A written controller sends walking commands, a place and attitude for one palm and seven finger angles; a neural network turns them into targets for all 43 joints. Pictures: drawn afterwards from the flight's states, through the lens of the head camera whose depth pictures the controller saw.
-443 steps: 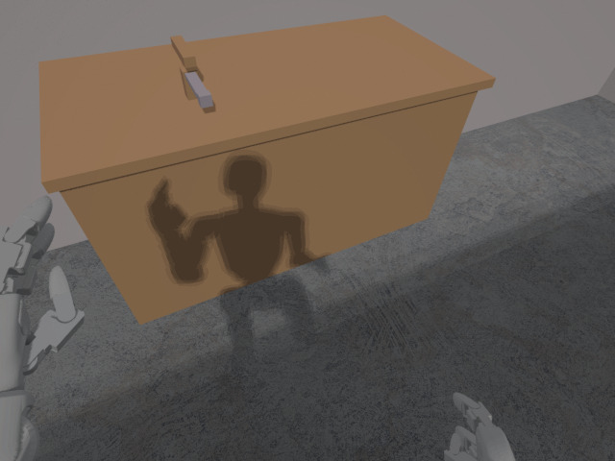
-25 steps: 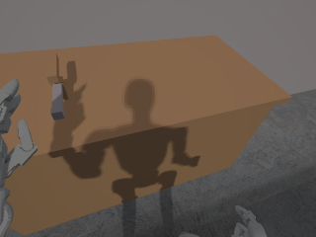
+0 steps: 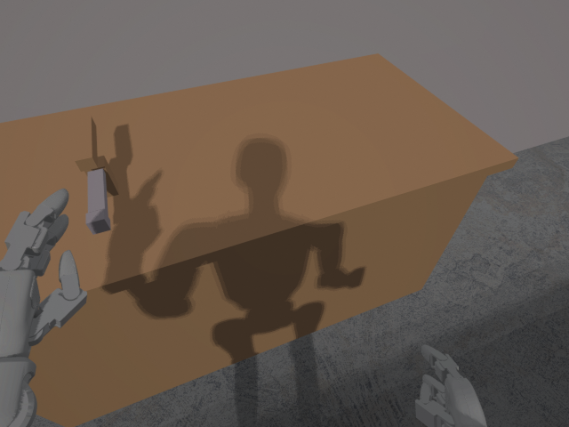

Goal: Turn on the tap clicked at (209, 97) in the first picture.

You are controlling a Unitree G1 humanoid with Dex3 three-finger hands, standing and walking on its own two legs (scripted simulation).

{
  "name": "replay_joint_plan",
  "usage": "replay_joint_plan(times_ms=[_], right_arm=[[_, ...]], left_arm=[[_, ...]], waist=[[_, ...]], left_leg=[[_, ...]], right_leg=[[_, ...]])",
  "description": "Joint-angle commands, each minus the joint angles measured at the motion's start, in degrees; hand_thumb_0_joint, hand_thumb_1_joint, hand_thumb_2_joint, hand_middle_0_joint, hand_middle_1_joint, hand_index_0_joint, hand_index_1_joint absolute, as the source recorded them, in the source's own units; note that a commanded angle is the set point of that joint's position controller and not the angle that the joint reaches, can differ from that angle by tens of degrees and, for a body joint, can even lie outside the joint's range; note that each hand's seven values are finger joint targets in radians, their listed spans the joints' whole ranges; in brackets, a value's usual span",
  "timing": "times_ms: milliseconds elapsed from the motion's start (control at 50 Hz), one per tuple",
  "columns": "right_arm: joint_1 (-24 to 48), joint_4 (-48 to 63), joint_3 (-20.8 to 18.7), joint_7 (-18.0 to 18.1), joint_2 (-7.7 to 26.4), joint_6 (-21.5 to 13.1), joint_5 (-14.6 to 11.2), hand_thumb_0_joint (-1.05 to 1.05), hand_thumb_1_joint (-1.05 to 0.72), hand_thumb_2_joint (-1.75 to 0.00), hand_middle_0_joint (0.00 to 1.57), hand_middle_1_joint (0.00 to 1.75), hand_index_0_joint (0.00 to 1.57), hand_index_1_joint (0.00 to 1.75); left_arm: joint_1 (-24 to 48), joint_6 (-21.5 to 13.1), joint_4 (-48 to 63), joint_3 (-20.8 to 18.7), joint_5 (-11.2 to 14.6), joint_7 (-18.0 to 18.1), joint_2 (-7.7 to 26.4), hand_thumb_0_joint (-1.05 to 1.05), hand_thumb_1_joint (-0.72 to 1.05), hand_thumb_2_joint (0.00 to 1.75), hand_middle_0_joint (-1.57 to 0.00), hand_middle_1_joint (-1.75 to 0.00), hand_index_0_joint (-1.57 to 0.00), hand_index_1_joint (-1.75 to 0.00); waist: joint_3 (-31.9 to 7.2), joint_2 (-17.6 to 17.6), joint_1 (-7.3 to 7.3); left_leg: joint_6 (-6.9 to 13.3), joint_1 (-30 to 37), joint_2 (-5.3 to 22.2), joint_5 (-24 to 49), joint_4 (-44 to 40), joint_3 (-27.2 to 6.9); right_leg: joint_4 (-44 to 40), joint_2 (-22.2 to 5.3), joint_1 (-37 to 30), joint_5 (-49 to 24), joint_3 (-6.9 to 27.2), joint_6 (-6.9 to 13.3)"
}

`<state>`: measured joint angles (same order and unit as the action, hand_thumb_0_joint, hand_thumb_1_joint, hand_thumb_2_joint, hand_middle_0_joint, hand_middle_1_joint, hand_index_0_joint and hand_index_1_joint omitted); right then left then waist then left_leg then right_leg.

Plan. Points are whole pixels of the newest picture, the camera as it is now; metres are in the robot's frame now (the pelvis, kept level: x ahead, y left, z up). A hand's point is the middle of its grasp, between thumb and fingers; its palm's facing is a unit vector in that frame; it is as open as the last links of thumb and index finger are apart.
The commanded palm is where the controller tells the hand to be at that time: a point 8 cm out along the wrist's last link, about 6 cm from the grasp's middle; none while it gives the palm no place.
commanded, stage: come to a stop and stand still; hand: left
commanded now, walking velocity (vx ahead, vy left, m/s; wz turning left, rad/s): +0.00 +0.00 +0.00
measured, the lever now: (98, 221) +0.41 +0.34 +0.04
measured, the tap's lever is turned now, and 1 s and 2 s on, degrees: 0 0 0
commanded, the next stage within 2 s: look again from close up in 0.62 s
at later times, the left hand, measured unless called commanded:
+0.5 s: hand (35, 265) +0.25 +0.30 +0.15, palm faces +0.36 -0.86 -0.37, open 7.4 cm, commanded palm +0.18 +0.33 +0.18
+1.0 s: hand (22, 277) +0.23 +0.30 +0.16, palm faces +0.39 -0.85 -0.36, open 7.4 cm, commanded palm +0.17 +0.33 +0.18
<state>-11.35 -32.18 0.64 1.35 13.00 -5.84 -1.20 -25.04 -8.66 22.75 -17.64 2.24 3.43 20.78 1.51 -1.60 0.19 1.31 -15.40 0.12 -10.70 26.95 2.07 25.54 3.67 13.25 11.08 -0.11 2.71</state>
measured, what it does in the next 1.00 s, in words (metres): stands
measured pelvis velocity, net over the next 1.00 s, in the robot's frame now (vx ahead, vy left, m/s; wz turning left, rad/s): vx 0.02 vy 0.05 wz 0.02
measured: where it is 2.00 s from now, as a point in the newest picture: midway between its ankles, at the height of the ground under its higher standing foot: outside the picture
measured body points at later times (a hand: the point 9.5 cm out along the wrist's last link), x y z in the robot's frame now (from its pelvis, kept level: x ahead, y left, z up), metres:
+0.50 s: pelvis +0.03 +0.05 +0.00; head +0.06 +0.08 +0.45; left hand +0.23 +0.34 +0.17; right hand +0.23 -0.15 -0.06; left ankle +0.05 +0.11 -0.74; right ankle +0.03 -0.09 -0.74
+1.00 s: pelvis +0.02 +0.05 +0.00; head +0.04 +0.07 +0.45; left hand +0.21 +0.34 +0.18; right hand +0.21 -0.17 -0.06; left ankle +0.05 +0.11 -0.74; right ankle +0.03 -0.09 -0.74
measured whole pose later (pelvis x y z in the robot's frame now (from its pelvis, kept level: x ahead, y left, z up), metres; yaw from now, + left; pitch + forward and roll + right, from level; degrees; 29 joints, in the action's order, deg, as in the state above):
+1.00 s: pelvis +0.02 +0.05 +0.00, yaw +1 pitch +0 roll -1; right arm -10.2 -32.2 2.3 2.7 11.9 -4.3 0.9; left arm -23.6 -10.2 26.1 -19.1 2.3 6.2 21.3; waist 2.2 1.4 -1.6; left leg 4.5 -13.3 -3.3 -10.0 23.4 2.1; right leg 20.9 0.4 10.1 10.4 0.0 -0.9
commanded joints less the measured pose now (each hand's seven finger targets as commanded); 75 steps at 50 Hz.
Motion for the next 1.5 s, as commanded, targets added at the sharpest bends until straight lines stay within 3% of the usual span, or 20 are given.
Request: replay_joint_plan(times_ms=[0,80,240,460,600,700,760,1100,1120,1140,1160,1180,1200,1220,1240,1280,1320,1380,1420,1480], right_arm=[[7.0,9.69,-0.85,1.96,4.78,-3.32,0.62,0.0,-0.9,-0.9,0.2,0.3,0.2,0.3],[6.47,9.21,-0.91,1.97,5.37,-4.71,1.16,0.0,-0.9,-0.9,0.2,0.3,0.2,0.3],[5.55,8.43,-1.09,0.89,5.88,-4.58,1.68,0.0,-0.9,-0.9,0.2,0.3,0.2,0.3],[5.94,9.77,-0.48,0.64,5.33,-2.78,2.1,0.0,-0.9,-0.9,0.2,0.3,0.2,0.3],[6.2,9.51,-0.79,0.54,5.74,-1.94,1.88,0.0,-0.9,-0.9,0.2,0.3,0.2,0.3],[6.79,9.29,-0.89,1.16,5.76,-1.65,1.9,0.0,-0.9,-0.9,0.2,0.3,0.2,0.3],[7.2,9.33,-0.84,1.53,5.61,-1.57,1.84,0.0,-0.9,-0.9,0.2,0.3,0.2,0.3],[6.58,9.03,-1.36,2.33,5.91,-1.87,1.68,0.0,-0.9,-0.9,0.2,0.3,0.2,0.3],[-5.23,18.79,11.39,5.43,10.09,-1.96,-2.44,0.0,-0.9,-0.9,0.2,0.3,0.2,0.3],[1.23,4.72,-1.35,2.94,4.41,-3.72,4.84,0.0,-0.9,-0.9,0.2,0.3,0.2,0.3],[-0.36,4.35,-2.25,0.32,6.31,-3.94,3.27,0.0,-0.9,-0.9,0.2,0.3,0.2,0.3],[1.95,6.05,-2.42,-0.2,9.43,-5.25,4.32,0.0,-0.9,-0.9,0.2,0.3,0.2,0.3],[2.45,3.46,-2.66,0.27,9.22,-5.39,3.02,0.0,-0.9,-0.9,0.2,0.3,0.2,0.3],[4.89,3.71,-1.41,-0.46,9.05,-5.37,1.83,0.0,-0.9,-0.9,0.2,0.3,0.2,0.3],[7.42,4.62,-0.59,-1.15,9.41,-5.54,1.5,0.0,-0.9,-0.9,0.2,0.3,0.2,0.3],[8.5,4.64,-0.34,-1.11,8.62,-4.95,0.78,0.0,-0.9,-0.9,0.2,0.3,0.2,0.3],[10.29,5.67,-0.58,-0.37,8.75,-4.84,1.02,0.0,-0.9,-0.9,0.2,0.3,0.2,0.3],[10.33,4.92,-0.42,0.54,6.49,-5.59,2.77,0.0,-0.9,-0.9,0.2,0.3,0.2,0.3],[10.19,3.83,-0.28,1.17,6.22,-6.15,3.1,0.0,-0.9,-0.9,0.2,0.3,0.2,0.3],[9.5,1.29,-0.2,2.09,5.52,-7.42,3.13,0.0,-0.9,-0.9,0.2,0.3,0.2,0.3]], left_arm=[[10.43,-5.66,16.22,-12.31,0.63,3.44,14.49,0.0,0.9,0.9,-0.2,-0.3,-0.2,-0.3],[12.57,-6.94,17.44,-9.88,0.3,3.76,12.14,0.0,0.9,0.9,-0.2,-0.3,-0.2,-0.3],[6.44,-6.26,12.4,-5.98,-0.01,3.25,7.85,0.0,0.9,0.9,-0.2,-0.3,-0.2,-0.3],[6.1,-5.63,19.2,-8.71,0.45,3.04,10.78,0.0,0.9,0.9,-0.2,-0.3,-0.2,-0.3],[6.04,-4.7,16.78,-7.87,0.39,3.27,9.36,0.0,0.9,0.9,-0.2,-0.3,-0.2,-0.3],[7.05,-4.91,16.34,-7.15,0.24,3.6,9.1,0.0,0.9,0.9,-0.2,-0.3,-0.2,-0.3],[7.33,-5.05,16.86,-7.19,0.09,3.86,9.41,0.0,0.9,0.9,-0.2,-0.3,-0.2,-0.3],[5.46,-5.83,13.67,-7.46,0.32,3.84,9.62,0.0,0.9,0.9,-0.2,-0.3,-0.2,-0.3],[59.78,-15.92,37.56,-22.54,-3.31,5.82,57.49,0.0,0.9,0.9,-0.2,-0.3,-0.2,-0.3],[39.32,-3.25,-4.47,-19.21,-8.38,1.36,24.79,0.0,0.9,0.9,-0.2,-0.3,-0.2,-0.3],[22.95,1.12,-1.8,-8.48,0.88,-0.75,9.62,0.0,0.9,0.9,-0.2,-0.3,-0.2,-0.3],[27.15,2.39,10.04,-9.22,6.63,-2.49,9.08,0.0,0.9,0.9,-0.2,-0.3,-0.2,-0.3],[16.45,5.96,0.76,-12.39,8.79,-4.23,10.96,0.0,0.9,0.9,-0.2,-0.3,-0.2,-0.3],[8.89,8.88,-3.39,-7.75,9.48,-5.89,5.3,0.0,0.9,0.9,-0.2,-0.3,-0.2,-0.3],[14.53,9.67,3.57,-3.57,8.01,-6.68,4.04,0.0,0.9,0.9,-0.2,-0.3,-0.2,-0.3],[12.69,10.79,1.69,-2.75,3.96,-5.09,5.37,0.0,0.9,0.9,-0.2,-0.3,-0.2,-0.3],[14.61,8.34,8.1,-9.35,2.41,-1.71,13.33,0.0,0.9,0.9,-0.2,-0.3,-0.2,-0.3],[16.56,2.06,8.14,-11.29,2.69,2.36,11.21,0.0,0.9,0.9,-0.2,-0.3,-0.2,-0.3],[21.68,-2.25,12.51,-14.55,2.68,4.58,16.53,0.0,0.9,0.9,-0.2,-0.3,-0.2,-0.3],[19.23,-3.46,6.16,-9.94,2.6,5.65,10.84,0.0,0.9,0.9,-0.2,-0.3,-0.2,-0.3]], waist=[[-3.58,-1.86,-2.14],[-6.08,-6.13,-2.05],[-8.31,-1.06,-2.1],[-12.65,-5.95,-2.2],[-10.53,-1.75,-2.05],[-9.36,-2.8,-1.98],[-9.48,-4.99,-2.15],[-7.7,-1.12,-1.99],[1.83,-15.22,3.05],[-17.27,-12.36,-5.26],[-20.89,-7.31,-0.98],[-24.07,-3.51,-2.85],[-20.58,-3.96,-6.0],[-13.74,-4.42,-5.87],[-9.48,-3.0,-5.16],[-1.79,-0.08,-4.12],[-2.72,-0.89,-4.25],[-6.38,1.86,-4.11],[-8.64,-2.9,-4.33],[-6.87,-5.56,-3.7]], left_leg=[[0.71,4.63,1.9,-6.91,-2.05,-3.34],[0.93,5.61,2.48,-4.29,-4.17,-4.63],[0.02,7.26,3.15,6.12,-6.36,-5.78],[-2.88,13.72,5.45,27.29,-6.21,-7.36],[-3.26,8.38,4.53,15.64,-6.24,-6.6],[-2.91,6.73,3.27,6.61,-7.96,-6.45],[-2.88,6.56,3.54,5.6,-9.03,-6.76],[-1.69,4.94,2.02,-0.69,-10.06,-6.56],[1.95,-17.39,0.99,-11.82,-7.24,-8.27],[-2.03,10.82,2.63,21.52,-6.8,-7.5],[-7.88,23.72,4.93,34.28,-4.84,-8.44],[-7.26,26.63,4.03,32.92,-4.24,-8.57],[-5.98,23.5,3.37,26.96,-4.58,-6.92],[-5.92,18.74,2.78,21.94,-5.05,-5.88],[-4.24,13.44,2.01,15.59,-5.22,-5.42],[-2.46,5.41,1.48,0.08,-7.31,-6.41],[-1.36,2.93,0.31,-8.74,-7.37,-5.85],[-0.68,0.78,-0.59,-12.38,-4.19,-5.56],[-0.45,0.74,-1.06,-13.91,-2.15,-4.83],[0.23,-0.67,-1.61,-14.25,0.46,-4.09]], right_leg=[[-12.13,-9.8,5.56,15.44,10.07,-0.89],[-9.22,-7.52,0.68,6.44,7.65,-1.07],[-6.59,-5.36,-3.05,-6.68,2.96,-1.88],[0.34,-3.35,-1.45,-4.54,-1.17,-2.01],[-3.45,-4.16,-4.52,-6.9,0.07,-1.68],[-5.13,-4.82,-4.48,-6.1,1.26,-1.38],[-4.66,-4.52,-4.94,-5.07,0.75,-1.57],[-8.56,-4.66,-4.39,-2.33,1.58,-1.84],[-1.62,0.1,-12.43,2.07,2.37,-6.26],[1.94,-1.4,-7.19,-6.38,0.24,-0.24],[2.4,0.45,1.49,-1.72,-4.44,-0.08],[1.89,-0.57,1.47,-1.79,-3.6,-0.84],[1.04,-0.94,-0.11,-2.01,-3.51,-0.6],[-0.05,-0.67,0.04,-3.43,-4.48,-0.42],[-0.35,-1.45,0.05,-5.72,-5.55,-0.44],[0.57,-1.21,1.46,-0.44,-6.07,-0.62],[0.82,-0.89,1.03,3.52,-4.82,-0.56],[1.94,-0.82,3.51,9.36,-3.53,-0.97],[1.95,-0.99,4.25,11.46,-1.99,-1.22],[0.57,-2.07,5.33,13.78,0.0,-1.11]])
